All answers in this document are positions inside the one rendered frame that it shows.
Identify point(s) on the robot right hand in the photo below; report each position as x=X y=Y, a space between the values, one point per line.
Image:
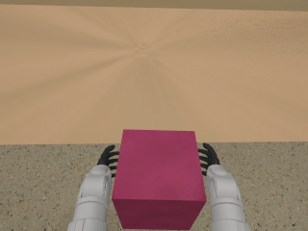
x=211 y=159

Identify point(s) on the robot left hand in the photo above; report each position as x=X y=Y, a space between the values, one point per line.
x=104 y=158

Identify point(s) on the robot left forearm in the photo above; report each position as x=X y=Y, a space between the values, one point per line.
x=93 y=199

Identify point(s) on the carton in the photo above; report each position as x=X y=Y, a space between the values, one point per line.
x=158 y=180

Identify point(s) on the robot right forearm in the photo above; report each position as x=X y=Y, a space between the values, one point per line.
x=227 y=209

